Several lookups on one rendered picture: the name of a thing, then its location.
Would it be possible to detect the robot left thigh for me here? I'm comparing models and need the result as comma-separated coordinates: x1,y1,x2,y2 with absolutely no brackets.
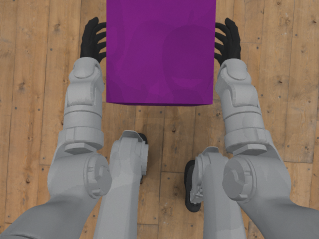
93,137,149,239

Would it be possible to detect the robot thigh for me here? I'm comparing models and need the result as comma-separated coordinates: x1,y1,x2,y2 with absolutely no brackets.
194,152,247,239
93,137,149,239

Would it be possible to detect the carton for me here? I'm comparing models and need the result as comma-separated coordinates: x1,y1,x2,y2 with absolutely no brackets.
106,0,216,107

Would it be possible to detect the left robot forearm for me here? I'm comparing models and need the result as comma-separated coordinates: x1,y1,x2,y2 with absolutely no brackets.
47,57,105,193

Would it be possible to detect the robot right thigh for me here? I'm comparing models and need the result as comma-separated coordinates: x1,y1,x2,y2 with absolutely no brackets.
194,152,247,239

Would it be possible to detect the right robot forearm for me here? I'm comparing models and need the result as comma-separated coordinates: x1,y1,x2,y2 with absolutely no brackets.
215,58,286,167

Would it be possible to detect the robot right upper arm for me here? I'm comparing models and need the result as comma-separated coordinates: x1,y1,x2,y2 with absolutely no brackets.
222,154,319,239

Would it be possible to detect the robot left upper arm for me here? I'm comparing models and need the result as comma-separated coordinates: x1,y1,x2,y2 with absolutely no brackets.
0,152,112,239

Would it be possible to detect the right robot hand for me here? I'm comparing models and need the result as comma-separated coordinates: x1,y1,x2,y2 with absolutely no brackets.
214,17,241,66

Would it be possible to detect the left robot hand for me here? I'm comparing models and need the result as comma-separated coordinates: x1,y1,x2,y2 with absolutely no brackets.
80,17,107,63

